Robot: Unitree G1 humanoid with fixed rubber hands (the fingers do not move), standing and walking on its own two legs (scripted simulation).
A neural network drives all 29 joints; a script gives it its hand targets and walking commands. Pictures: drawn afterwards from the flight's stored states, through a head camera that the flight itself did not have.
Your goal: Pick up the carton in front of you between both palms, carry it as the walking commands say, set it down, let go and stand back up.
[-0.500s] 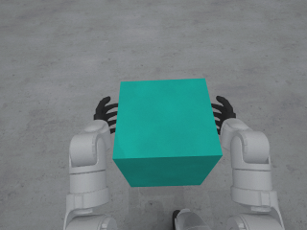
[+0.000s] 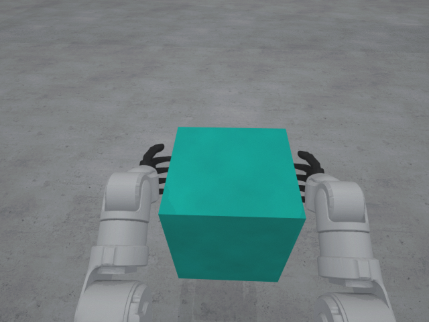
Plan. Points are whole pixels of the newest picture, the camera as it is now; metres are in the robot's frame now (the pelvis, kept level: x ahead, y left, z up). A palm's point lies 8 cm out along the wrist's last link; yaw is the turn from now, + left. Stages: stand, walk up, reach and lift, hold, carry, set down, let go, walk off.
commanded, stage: carry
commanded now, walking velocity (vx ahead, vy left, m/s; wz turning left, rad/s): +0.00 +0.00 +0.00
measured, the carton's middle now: (229, 207) +0.35 +0.01 +0.04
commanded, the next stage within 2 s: none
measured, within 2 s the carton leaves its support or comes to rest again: neither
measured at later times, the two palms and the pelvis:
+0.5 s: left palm (149, 196) +0.30 +0.15 +0.12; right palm (328, 202) +0.30 -0.15 +0.12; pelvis -0.04 +0.00 +0.00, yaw -1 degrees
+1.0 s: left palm (148, 210) +0.27 +0.14 +0.13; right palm (337, 219) +0.27 -0.16 +0.13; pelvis -0.07 +0.00 +0.00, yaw -1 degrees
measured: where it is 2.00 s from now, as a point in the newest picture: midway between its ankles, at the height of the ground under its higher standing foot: outside the picture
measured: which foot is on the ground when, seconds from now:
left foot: down 0.00-1.00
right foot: down 0.00-1.00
